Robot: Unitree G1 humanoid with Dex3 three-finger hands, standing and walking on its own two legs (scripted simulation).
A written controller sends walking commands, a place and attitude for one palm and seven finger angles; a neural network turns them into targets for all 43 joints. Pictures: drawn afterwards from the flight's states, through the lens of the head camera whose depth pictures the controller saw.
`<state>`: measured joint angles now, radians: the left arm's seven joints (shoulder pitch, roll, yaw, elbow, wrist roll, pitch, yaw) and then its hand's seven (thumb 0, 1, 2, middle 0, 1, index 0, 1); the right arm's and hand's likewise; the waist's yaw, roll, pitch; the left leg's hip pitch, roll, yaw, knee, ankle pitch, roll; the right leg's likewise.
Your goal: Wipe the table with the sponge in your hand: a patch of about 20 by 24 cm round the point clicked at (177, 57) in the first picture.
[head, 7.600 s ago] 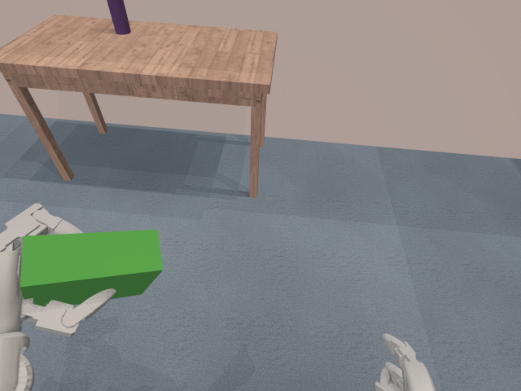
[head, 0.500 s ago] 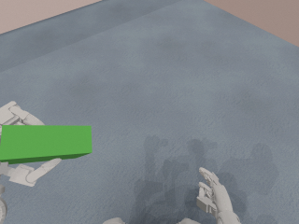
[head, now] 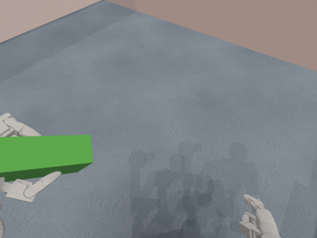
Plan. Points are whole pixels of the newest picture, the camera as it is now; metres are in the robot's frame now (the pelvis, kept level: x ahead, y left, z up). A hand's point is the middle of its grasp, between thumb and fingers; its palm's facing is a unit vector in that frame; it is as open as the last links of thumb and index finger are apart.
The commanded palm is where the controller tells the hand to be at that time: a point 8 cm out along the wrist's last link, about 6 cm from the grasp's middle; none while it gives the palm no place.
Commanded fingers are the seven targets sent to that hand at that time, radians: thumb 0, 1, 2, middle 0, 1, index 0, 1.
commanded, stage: turn to face it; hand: left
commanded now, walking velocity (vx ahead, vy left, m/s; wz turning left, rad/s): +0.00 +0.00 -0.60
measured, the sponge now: (59, 157) +0.23 +0.20 +0.16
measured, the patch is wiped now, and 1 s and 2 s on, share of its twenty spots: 0.00 0.00 0.00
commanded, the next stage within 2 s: none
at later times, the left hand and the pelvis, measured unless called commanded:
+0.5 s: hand (107, 181) +0.19 +0.10 +0.16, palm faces +0.04 -0.85 -0.53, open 9.5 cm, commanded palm +0.14 +0.18 +0.18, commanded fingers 0.00 0.10 1.30 -1.20 -1.60 -1.20 -1.60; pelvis -0.10 -0.04 -0.01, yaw -18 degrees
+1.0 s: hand (147, 225) +0.13 +0.03 +0.17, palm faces -0.10 -0.87 -0.48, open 9.5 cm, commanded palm +0.10 +0.09 +0.18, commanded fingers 0.00 0.10 1.30 -1.20 -1.60 -1.20 -1.60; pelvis -0.19 -0.05 -0.01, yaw -36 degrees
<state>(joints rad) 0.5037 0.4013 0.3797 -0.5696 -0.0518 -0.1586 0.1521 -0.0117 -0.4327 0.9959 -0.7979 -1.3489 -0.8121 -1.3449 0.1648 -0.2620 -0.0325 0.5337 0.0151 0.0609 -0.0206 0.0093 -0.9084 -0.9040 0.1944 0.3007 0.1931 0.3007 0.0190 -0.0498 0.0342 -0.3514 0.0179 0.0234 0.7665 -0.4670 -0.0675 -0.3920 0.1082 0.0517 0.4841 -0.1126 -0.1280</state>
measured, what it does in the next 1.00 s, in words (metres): walks backwards, turning right: left foot, then right foot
